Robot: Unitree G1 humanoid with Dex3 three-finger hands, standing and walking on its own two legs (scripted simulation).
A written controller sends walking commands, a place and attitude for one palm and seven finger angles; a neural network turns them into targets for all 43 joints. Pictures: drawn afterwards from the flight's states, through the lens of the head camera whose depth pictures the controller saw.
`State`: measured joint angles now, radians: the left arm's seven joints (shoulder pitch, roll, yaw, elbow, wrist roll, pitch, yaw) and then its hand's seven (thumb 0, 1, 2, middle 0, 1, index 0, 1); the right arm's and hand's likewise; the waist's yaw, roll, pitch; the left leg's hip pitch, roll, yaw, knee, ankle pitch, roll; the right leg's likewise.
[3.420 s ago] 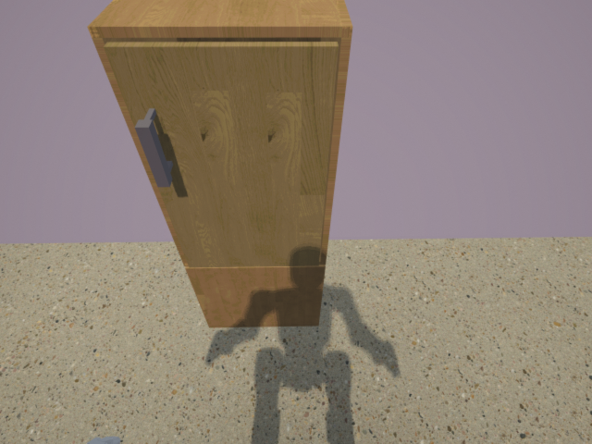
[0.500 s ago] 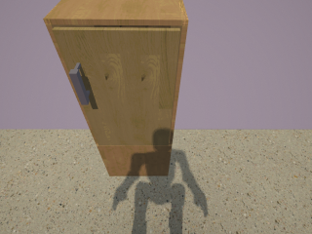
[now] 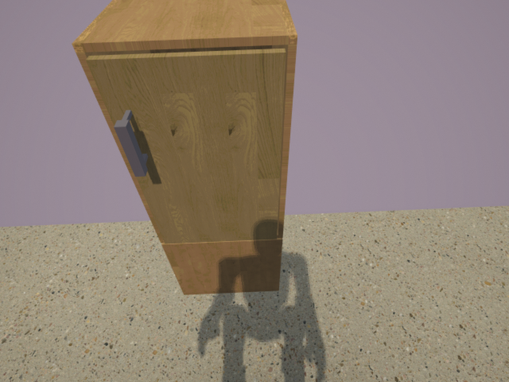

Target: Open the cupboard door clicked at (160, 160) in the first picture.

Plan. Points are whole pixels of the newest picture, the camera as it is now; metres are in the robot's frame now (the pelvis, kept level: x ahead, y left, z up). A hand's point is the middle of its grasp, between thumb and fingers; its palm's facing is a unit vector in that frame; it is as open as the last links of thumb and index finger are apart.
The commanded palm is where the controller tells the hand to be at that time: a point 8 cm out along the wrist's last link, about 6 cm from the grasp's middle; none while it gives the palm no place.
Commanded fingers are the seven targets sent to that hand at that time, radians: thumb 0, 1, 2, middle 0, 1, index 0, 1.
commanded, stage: look again from close up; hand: left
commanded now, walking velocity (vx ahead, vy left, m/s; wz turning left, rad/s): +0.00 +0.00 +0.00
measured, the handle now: (134, 143) +0.55 +0.28 +0.07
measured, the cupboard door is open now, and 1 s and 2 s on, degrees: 0 0 0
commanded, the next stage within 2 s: shuffle to correct the standing spot in 0.02 s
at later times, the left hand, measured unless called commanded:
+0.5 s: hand out of the picture +0.01 +0.20 -0.18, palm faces +0.09 -0.98 -0.18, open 7.3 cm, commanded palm none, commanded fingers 0.00 0.90 0.90 -0.20 -0.30 -0.20 -0.30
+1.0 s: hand out of the picture +0.02 +0.20 -0.17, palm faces +0.04 -0.97 -0.22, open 7.3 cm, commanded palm none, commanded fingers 0.00 0.90 0.90 -0.20 -0.30 -0.20 -0.30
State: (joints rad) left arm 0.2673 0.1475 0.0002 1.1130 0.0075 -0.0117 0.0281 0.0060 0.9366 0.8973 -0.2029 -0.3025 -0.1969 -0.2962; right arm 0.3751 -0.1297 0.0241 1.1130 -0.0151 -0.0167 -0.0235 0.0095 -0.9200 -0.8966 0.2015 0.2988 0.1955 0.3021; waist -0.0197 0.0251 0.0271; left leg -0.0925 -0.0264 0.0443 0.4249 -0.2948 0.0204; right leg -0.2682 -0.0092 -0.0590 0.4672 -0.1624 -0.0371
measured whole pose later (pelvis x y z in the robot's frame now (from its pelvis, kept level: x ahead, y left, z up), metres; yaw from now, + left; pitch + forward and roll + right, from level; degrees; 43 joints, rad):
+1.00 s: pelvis +0.01 +0.02 +0.00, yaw +2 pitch -2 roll +0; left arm 0.28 0.14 -0.01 1.09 0.01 0.00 0.04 0.01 0.93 0.90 -0.20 -0.30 -0.20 -0.30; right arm 0.31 -0.18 0.00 1.04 -0.01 -0.02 -0.03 0.01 -0.92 -0.90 0.20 0.30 0.19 0.30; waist -0.01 0.04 0.01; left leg -0.11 -0.04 0.07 0.49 -0.34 0.05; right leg -0.26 -0.02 -0.05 0.54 -0.23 -0.01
